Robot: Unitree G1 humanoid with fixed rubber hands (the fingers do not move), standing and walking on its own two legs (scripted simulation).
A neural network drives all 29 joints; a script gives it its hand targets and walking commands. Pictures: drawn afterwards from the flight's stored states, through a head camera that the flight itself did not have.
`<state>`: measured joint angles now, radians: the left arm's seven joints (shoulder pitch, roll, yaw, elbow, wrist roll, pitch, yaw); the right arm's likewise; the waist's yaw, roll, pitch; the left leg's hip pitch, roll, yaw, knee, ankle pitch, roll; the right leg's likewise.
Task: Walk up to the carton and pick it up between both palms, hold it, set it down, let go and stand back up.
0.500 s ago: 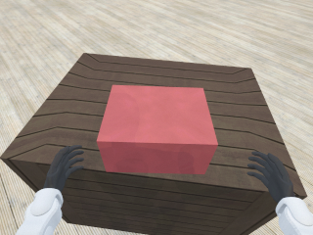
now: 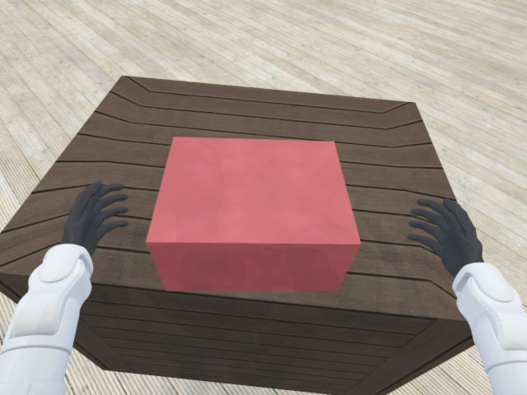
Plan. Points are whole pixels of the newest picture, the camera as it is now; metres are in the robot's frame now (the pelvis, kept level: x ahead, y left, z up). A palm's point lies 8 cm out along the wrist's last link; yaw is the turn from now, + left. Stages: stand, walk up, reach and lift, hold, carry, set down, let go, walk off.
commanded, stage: reach and lift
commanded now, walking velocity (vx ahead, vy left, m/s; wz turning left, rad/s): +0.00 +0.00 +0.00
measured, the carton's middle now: (253, 212) +0.43 +0.02 +0.01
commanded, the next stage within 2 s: none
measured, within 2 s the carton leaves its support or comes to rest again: neither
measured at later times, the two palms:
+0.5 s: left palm (90, 179) +0.39 +0.26 +0.14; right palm (460, 195) +0.37 -0.28 +0.14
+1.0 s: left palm (89, 135) +0.44 +0.27 +0.17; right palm (446, 151) +0.44 -0.27 +0.17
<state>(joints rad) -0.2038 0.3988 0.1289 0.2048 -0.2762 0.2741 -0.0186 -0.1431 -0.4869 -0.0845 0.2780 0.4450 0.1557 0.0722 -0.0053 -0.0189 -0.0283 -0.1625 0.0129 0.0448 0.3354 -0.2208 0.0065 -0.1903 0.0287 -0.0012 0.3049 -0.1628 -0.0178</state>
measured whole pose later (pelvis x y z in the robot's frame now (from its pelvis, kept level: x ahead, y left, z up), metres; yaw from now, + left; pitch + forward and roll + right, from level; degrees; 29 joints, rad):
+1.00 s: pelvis -0.01 +0.00 -0.01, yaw +1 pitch +14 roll -1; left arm -1.07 0.55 -0.06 1.01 -0.38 0.28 -0.02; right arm -1.00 -0.58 0.08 1.05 0.51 0.19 0.06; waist -0.02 -0.02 -0.13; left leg -0.46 0.02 0.01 0.42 -0.21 0.00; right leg -0.46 0.03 -0.03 0.35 -0.14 -0.02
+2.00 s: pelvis -0.05 -0.02 -0.04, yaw +2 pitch +26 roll -1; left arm -1.14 0.39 -0.19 1.46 -0.40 -0.25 -0.01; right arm -1.05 -0.39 0.19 1.33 0.52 -0.19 0.03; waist -0.02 -0.04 -0.26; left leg -0.88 0.03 0.00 0.67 -0.25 -0.02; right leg -0.89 0.03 -0.05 0.63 -0.20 -0.04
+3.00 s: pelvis -0.03 -0.01 -0.03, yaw +2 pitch +24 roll -1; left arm -1.09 0.29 -0.12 1.46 -0.32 -0.29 0.04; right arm -1.04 -0.32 0.08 1.38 0.40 -0.22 -0.01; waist 0.00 -0.02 -0.26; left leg -0.80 0.02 0.00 0.63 -0.25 -0.01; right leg -0.79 0.03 -0.05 0.56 -0.19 -0.03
